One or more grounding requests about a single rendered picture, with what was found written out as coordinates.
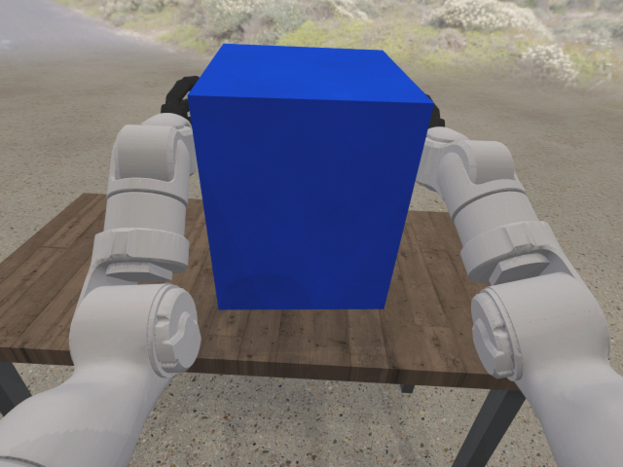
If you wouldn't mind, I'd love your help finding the carton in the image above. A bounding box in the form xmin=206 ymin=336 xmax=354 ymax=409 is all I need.
xmin=187 ymin=44 xmax=434 ymax=309

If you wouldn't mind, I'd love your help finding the left robot hand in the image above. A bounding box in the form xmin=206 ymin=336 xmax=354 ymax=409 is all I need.
xmin=161 ymin=76 xmax=200 ymax=125

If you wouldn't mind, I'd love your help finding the left robot forearm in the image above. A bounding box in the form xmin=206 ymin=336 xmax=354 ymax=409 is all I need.
xmin=69 ymin=113 xmax=198 ymax=364

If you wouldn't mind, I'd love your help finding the right robot upper arm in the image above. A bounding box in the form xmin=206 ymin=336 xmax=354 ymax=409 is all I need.
xmin=471 ymin=272 xmax=623 ymax=467

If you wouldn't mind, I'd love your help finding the right robot forearm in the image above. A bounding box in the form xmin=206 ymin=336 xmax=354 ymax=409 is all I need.
xmin=416 ymin=126 xmax=610 ymax=355

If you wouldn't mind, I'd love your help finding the left robot upper arm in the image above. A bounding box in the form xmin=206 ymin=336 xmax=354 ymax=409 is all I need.
xmin=0 ymin=283 xmax=202 ymax=467

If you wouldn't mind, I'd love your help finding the table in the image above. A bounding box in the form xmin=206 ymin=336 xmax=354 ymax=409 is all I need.
xmin=0 ymin=193 xmax=526 ymax=467

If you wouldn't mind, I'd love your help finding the right robot hand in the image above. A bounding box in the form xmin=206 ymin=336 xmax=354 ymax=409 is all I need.
xmin=427 ymin=95 xmax=445 ymax=128

